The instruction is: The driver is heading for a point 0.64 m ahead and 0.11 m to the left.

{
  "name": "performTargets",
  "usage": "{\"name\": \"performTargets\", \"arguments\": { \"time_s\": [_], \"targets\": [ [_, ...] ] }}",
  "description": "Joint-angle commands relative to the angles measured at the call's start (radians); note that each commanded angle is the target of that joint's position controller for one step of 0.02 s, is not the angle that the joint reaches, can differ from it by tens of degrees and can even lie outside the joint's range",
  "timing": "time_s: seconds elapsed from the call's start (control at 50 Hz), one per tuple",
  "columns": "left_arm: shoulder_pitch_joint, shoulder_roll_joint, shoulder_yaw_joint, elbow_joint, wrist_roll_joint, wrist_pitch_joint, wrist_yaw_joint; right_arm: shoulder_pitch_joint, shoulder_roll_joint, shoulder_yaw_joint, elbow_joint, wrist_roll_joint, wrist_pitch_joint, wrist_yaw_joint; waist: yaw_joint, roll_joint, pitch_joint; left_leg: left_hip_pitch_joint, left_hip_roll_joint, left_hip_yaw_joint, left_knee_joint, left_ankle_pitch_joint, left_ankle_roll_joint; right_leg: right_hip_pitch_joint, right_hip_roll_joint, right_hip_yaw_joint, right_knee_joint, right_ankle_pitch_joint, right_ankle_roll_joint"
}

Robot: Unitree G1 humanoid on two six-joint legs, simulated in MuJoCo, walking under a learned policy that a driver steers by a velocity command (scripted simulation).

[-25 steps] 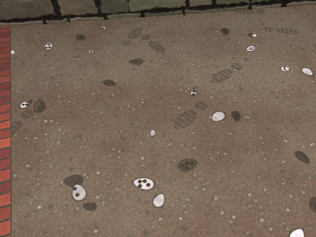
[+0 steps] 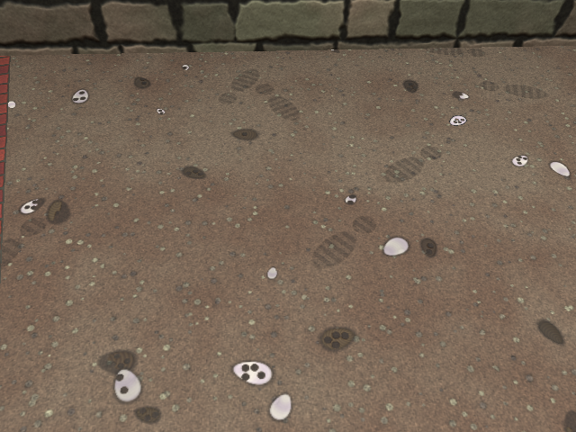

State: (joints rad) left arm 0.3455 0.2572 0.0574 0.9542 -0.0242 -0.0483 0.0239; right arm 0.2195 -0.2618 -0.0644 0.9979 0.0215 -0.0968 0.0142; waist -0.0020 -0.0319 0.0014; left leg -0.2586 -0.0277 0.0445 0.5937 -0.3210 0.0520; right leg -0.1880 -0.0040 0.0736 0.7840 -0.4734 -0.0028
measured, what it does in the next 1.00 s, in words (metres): walks ahead: right foot, then left foot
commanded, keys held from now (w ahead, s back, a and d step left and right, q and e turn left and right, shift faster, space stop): w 0.42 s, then no key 0.08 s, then q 0.50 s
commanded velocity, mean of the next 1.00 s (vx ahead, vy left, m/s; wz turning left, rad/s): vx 0.28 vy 0.00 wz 0.17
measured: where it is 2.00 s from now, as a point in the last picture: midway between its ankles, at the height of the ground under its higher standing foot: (275, 429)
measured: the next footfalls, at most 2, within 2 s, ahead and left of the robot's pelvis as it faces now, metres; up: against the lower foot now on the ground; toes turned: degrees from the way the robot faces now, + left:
right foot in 0.42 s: +0.37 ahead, -0.15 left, +0.00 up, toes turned -1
left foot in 0.94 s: +0.46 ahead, +0.08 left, +0.00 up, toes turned +14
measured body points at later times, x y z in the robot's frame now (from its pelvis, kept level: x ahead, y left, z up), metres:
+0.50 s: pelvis +0.24 -0.06 +0.00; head +0.27 -0.07 +0.44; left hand +0.43 +0.20 -0.10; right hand +0.21 -0.32 -0.15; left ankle +0.06 +0.09 -0.64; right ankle +0.33 -0.15 -0.73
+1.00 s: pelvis +0.38 -0.03 +0.00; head +0.42 +0.00 +0.45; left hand +0.44 +0.27 -0.13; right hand +0.59 -0.27 -0.09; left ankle +0.42 +0.07 -0.73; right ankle +0.33 -0.16 -0.68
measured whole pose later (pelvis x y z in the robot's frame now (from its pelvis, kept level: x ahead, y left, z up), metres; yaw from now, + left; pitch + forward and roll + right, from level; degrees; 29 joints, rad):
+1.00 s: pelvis +0.38 -0.03 +0.00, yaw +13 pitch +2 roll -2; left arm 0.10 0.30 0.07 0.89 0.01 -0.01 0.03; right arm 0.12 -0.28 -0.08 0.77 0.00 0.00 0.01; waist -0.01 -0.02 0.06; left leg -0.41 -0.01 0.01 0.56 -0.20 0.06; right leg -0.34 -0.01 -0.09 0.93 -0.53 0.02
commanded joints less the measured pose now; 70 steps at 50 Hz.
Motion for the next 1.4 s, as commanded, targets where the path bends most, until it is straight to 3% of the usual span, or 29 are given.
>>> {"name": "performTargets", "arguments": {
  "time_s": [0.02, 0.06, 0.12, 0.2, 0.3, 0.36, 0.4, 0.42, 0.44, 0.46, 0.48, 0.52, 0.56, 0.62, 0.74, 0.9, 0.92, 0.94, 0.96, 0.98, 1.0, 1.02, 1.04, 1.1, 1.28, 1.34, 1.36, 1.38, 1.4],
  "targets": [
    [-0.146, 0.101, 0.018, -0.132, -0.023, -0.061, -0.011, 0.178, -0.122, -0.016, 0.014, -0.014, -0.02, 0.007, -0.077, 0.179, 0.049, 0.421, 0.37, -0.629, -0.365, -0.002, 0.221, -0.616, -0.014, 0.044, 0.418, -0.018, -0.04],
    [-0.165, 0.097, 0.023, -0.125, -0.013, -0.066, -0.017, 0.123, -0.099, -0.003, -0.009, -0.014, -0.02, 0.01, -0.05, 0.099, 0.069, 0.376, 0.318, -0.459, -0.383, 0.12, 0.17, -0.632, -0.084, 0.01, 0.366, 0.138, -0.061],
    [-0.194, 0.065, 0.022, -0.132, 0.006, -0.053, -0.031, 0.157, -0.085, 0.009, 0.003, -0.017, -0.002, -0.002, -0.043, 0.12, 0.053, 0.319, 0.253, -0.291, -0.423, 0.316, 0.145, -0.553, -0.106, -0.046, 0.23, 0.239, -0.027],
    [-0.337, 0.021, 0.0, -0.183, 0.005, -0.043, -0.035, 0.166, -0.14, 0.002, -0.002, -0.019, 0.011, -0.025, -0.065, 0.104, 0.087, 0.219, 0.222, -0.183, -0.479, 0.341, 0.141, -0.485, -0.079, -0.09, -0.051, 0.396, 0.016],
    [-0.449, 0.05, -0.004, -0.223, -0.005, -0.043, -0.051, 0.221, -0.142, -0.004, 0.025, -0.001, 0.012, -0.028, -0.075, 0.122, 0.133, 0.22, 0.258, -0.144, -0.5, 0.32, 0.13, -0.398, -0.055, -0.086, -0.223, 0.512, -0.009],
    [-0.419, 0.094, 0.011, -0.225, -0.003, -0.049, -0.061, 0.201, -0.161, -0.015, 0.022, -0.001, 0.022, -0.028, -0.023, 0.124, 0.094, 0.312, 0.291, -0.123, -0.408, 0.529, 0.102, -0.323, -0.034, -0.089, -0.259, 0.45, -0.057],
    [-0.202, 0.152, 0.047, -0.162, -0.002, -0.046, -0.054, 0.178, -0.16, -0.015, 0.012, -0.009, 0.036, -0.028, 0.093, 0.134, -0.048, 0.287, 0.243, -0.071, -0.142, 0.835, 0.065, -0.029, 0.025, -0.134, -0.255, 0.405, -0.103],
    [-0.015, 0.197, 0.066, -0.113, 0.001, -0.041, -0.045, 0.176, -0.136, -0.003, -0.005, -0.02, 0.041, -0.029, 0.169, 0.097, -0.169, 0.12, 0.195, -0.045, 0.116, 0.705, 0.034, 0.253, -0.056, -0.041, -0.231, 0.367, -0.147],
    [0.093, 0.303, 0.087, -0.087, 0.027, -0.038, -0.043, 0.304, -0.002, 0.036, -0.023, -0.024, 0.027, -0.021, 0.117, -0.169, -0.34, -0.256, 0.013, -0.014, 0.543, 0.204, -0.044, 0.614, -0.334, 0.437, -0.315, 0.227, -0.316],
    [0.069, 0.224, 0.06, -0.088, 0.024, -0.038, -0.049, 0.289, -0.035, 0.031, -0.003, -0.009, 0.002, -0.015, 0.116, -0.197, -0.38, -0.356, -0.032, -0.161, 0.705, -0.255, -0.041, 0.582, -0.398, 0.684, -0.491, 0.25, -0.344],
    [-0.046, 0.176, 0.04, -0.103, 0.019, -0.042, -0.05, 0.194, -0.124, 0.005, -0.035, 0.017, -0.013, -0.012, 0.091, -0.143, -0.202, -0.421, 0.024, -0.164, 0.776, -0.222, -0.029, 0.418, -0.366, 0.517, -0.489, 0.371, -0.29],
    [-0.2, 0.097, 0.014, -0.126, 0.024, -0.049, -0.056, 0.127, -0.117, -0.002, -0.04, 0.007, -0.005, -0.028, 0.02, -0.011, -0.066, -0.34, 0.112, -0.117, 0.685, -0.097, -0.032, 0.124, -0.284, 0.207, -0.5, 0.698, -0.235],
    [-0.235, 0.067, 0.007, -0.108, 0.045, -0.063, -0.063, 0.171, -0.077, -0.006, -0.023, 0.002, 0.033, -0.038, -0.03, -0.043, -0.055, -0.199, 0.141, -0.126, 0.599, -0.048, -0.037, -0.026, -0.232, 0.06, -0.539, 0.807, -0.205],
    [-0.236, 0.098, 0.009, -0.077, 0.06, -0.072, -0.048, 0.161, -0.056, -0.01, -0.044, -0.004, 0.068, -0.049, -0.06, -0.052, -0.038, -0.188, 0.122, -0.13, 0.506, 0.031, -0.057, -0.097, -0.229, -0.045, -0.576, 0.898, -0.232],
    [-0.223, 0.162, 0.021, -0.063, 0.043, -0.027, 0.011, -0.026, -0.063, -0.011, -0.152, -0.013, 0.08, -0.024, -0.009, -0.03, -0.034, -0.231, 0.13, -0.079, 0.203, 0.237, -0.076, -0.003, -0.238, -0.14, -0.587, 0.772, -0.222],
    [-0.201, 0.195, 0.043, -0.076, 0.003, 0.048, 0.032, -0.086, -0.085, -0.028, -0.254, -0.005, 0.095, 0.016, -0.005, -0.038, -0.03, -0.211, 0.065, 0.013, -0.031, 0.09, -0.014, 0.179, -0.292, -0.15, -0.346, 0.834, -0.16],
    [-0.183, 0.19, 0.044, -0.074, 0.0, 0.053, 0.034, -0.035, -0.109, -0.04, -0.249, -0.008, 0.09, 0.015, -0.032, -0.012, -0.061, -0.094, 0.04, 0.011, -0.142, 0.223, 0.015, 0.149, -0.248, -0.19, -0.234, 0.857, -0.111],
    [-0.152, 0.172, 0.04, -0.087, 0.021, 0.048, 0.031, 0.046, -0.206, -0.073, -0.241, -0.012, 0.088, 0.0, -0.047, 0.118, -0.138, 0.116, 0.12, -0.144, -0.178, 0.595, 0.077, 0.013, -0.16, -0.239, -0.017, 0.698, -0.035],
    [-0.165, 0.099, 0.016, -0.139, 0.059, 0.035, 0.019, 0.077, -0.327, -0.099, -0.25, -0.032, 0.093, -0.018, -0.018, 0.357, -0.188, 0.37, 0.374, -0.517, -0.154, 1.024, 0.293, -0.363, 0.03, -0.258, 0.303, -0.041, 0.058],
    [-0.221, 0.112, 0.015, -0.145, 0.054, 0.022, 0.003, 0.109, -0.241, -0.073, -0.258, -0.037, 0.088, -0.017, -0.067, 0.241, -0.314, 0.407, 0.415, -0.59, -0.18, 0.955, 0.366, -0.423, 0.054, -0.036, 0.459, -0.242, 0.051],
    [-0.25, 0.138, 0.024, -0.152, 0.019, 0.019, -0.006, 0.048, -0.213, -0.066, -0.277, -0.031, 0.079, -0.016, -0.053, 0.168, -0.252, 0.358, 0.372, -0.495, -0.191, 0.88, 0.325, -0.468, 0.018, 0.004, 0.493, -0.185, 0.039],
    [-0.256, 0.134, 0.025, -0.144, 0.009, 0.022, 0.0, -0.017, -0.194, -0.064, -0.292, -0.016, 0.074, -0.022, -0.027, 0.105, -0.191, 0.295, 0.312, -0.416, -0.199, 0.761, 0.262, -0.484, -0.008, 0.006, 0.448, -0.106, 0.037],
    [-0.268, 0.148, 0.031, -0.141, 0.021, 0.028, 0.012, -0.06, -0.176, -0.059, -0.303, -0.003, 0.079, -0.028, -0.014, 0.071, -0.146, 0.234, 0.283, -0.386, -0.218, 0.664, 0.223, -0.484, -0.023, 0.003, 0.382, -0.042, 0.044],
    [-0.253, 0.131, 0.032, -0.143, 0.024, 0.038, 0.02, -0.074, -0.189, -0.062, -0.316, -0.016, 0.095, -0.042, 0.017, 0.128, -0.133, 0.124, 0.225, -0.352, -0.246, 0.606, 0.204, -0.372, 0.004, -0.014, 0.23, 0.042, 0.065],
    [-0.265, 0.131, 0.03, -0.152, 0.014, 0.032, 0.009, -0.09, -0.209, -0.068, -0.341, -0.014, 0.12, -0.055, -0.007, 0.201, -0.12, 0.038, 0.183, -0.461, -0.254, 0.314, 0.16, -0.208, 0.043, 0.008, -0.094, 0.133, 0.076],
    [-0.188, 0.136, 0.038, -0.136, 0.004, 0.013, -0.008, -0.124, -0.189, -0.057, -0.357, -0.003, 0.13, -0.06, 0.042, 0.199, -0.119, -0.053, 0.126, -0.489, -0.239, -0.048, 0.109, -0.031, 0.039, -0.025, -0.34, 0.239, 0.034],
    [-0.138, 0.165, 0.05, -0.123, 0.008, 0.011, -0.006, -0.107, -0.161, -0.048, -0.358, -0.004, 0.13, -0.062, 0.057, 0.154, -0.112, -0.166, 0.073, -0.452, -0.175, -0.189, 0.063, 0.095, -0.028, 0.013, -0.412, 0.219, 0.0],
    [-0.066, 0.224, 0.062, -0.117, 0.026, 0.014, 0.001, -0.068, -0.085, -0.029, -0.355, -0.01, 0.128, -0.06, 0.052, -0.039, -0.142, -0.319, -0.037, -0.298, 0.115, -0.304, 0.002, 0.225, -0.255, 0.237, -0.481, 0.038, -0.074],
    [-0.074, 0.3, 0.075, -0.12, 0.066, 0.007, -0.01, -0.1, -0.109, -0.037, -0.414, 0.002, 0.107, -0.053, 0.039, -0.238, -0.044, -0.529, -0.092, -0.217, 0.277, -0.267, -0.004, 0.142, -0.401, 0.565, -0.618, -0.18, -0.205]
  ]
}}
